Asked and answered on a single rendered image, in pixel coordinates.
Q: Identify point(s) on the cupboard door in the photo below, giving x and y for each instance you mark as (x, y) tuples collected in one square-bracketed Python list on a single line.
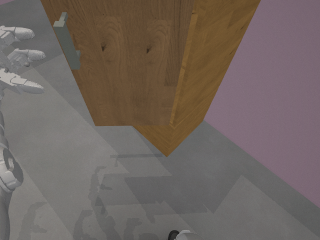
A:
[(131, 56)]

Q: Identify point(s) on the robot right shin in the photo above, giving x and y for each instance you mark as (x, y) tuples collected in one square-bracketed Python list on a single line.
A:
[(184, 231)]

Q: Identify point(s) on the left robot hand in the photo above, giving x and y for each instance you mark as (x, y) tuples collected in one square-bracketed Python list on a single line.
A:
[(17, 59)]

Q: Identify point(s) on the robot left upper arm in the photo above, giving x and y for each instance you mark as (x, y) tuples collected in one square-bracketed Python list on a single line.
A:
[(11, 177)]

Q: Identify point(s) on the handle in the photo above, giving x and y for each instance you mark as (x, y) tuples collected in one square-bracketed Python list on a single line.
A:
[(62, 32)]

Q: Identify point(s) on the robot right foot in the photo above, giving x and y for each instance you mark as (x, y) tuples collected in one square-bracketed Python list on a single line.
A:
[(173, 234)]

